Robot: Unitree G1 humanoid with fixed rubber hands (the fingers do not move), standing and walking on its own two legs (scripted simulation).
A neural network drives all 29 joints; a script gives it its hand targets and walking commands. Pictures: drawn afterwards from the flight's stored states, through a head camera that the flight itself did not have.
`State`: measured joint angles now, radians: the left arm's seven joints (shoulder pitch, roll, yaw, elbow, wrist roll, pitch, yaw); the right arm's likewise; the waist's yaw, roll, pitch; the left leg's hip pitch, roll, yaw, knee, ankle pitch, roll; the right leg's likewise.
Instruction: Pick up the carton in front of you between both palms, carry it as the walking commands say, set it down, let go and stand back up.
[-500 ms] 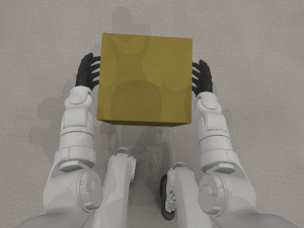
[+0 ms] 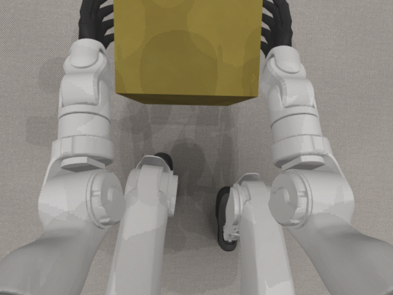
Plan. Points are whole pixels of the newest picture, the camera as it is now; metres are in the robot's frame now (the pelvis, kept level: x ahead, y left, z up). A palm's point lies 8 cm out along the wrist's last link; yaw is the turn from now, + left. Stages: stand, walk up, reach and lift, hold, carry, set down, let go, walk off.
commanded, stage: set down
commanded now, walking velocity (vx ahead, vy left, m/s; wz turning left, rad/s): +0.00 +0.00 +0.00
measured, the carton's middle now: (187, 49) +0.53 +0.11 -0.19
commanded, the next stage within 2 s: none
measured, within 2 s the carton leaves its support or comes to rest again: rests again in 1.26 s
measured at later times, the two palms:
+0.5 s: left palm (106, 37) +0.52 +0.27 -0.20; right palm (257, 48) +0.57 -0.03 -0.21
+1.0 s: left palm (110, 48) +0.51 +0.27 -0.24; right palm (251, 62) +0.55 -0.03 -0.26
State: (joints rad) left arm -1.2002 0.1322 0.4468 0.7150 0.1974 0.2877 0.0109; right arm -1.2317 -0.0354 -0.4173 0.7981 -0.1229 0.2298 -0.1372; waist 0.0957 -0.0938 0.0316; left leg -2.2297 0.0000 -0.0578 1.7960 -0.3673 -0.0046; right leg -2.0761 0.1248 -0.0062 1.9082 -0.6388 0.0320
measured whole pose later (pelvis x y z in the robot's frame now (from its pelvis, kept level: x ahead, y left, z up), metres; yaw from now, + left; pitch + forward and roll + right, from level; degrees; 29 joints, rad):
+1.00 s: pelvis +0.00 +0.00 -0.08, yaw -1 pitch +39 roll -1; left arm -1.45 0.34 0.44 1.01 0.10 0.21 -0.06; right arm -1.48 -0.17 -0.17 0.98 0.02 0.22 -0.14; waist 0.14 -0.05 0.36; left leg -2.33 0.06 -0.03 2.07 -0.42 0.01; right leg -2.19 0.19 0.02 2.20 -0.69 0.06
